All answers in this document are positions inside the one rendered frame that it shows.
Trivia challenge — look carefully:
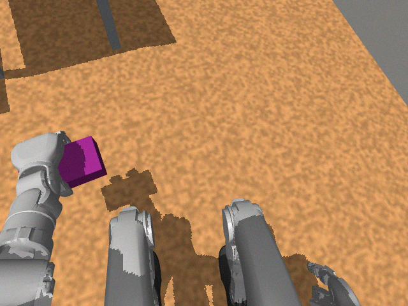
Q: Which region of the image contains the right robot hand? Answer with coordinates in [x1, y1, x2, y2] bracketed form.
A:
[307, 262, 361, 306]

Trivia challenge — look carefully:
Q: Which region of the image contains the left robot hand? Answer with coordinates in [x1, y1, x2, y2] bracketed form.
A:
[11, 131, 73, 197]

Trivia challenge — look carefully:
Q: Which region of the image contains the right robot foot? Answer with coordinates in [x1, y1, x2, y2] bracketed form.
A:
[219, 245, 247, 306]

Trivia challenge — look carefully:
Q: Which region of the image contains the left robot arm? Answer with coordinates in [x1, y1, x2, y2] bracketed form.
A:
[0, 161, 62, 306]

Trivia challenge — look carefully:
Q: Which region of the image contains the small box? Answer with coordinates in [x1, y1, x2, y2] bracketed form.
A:
[18, 136, 107, 188]

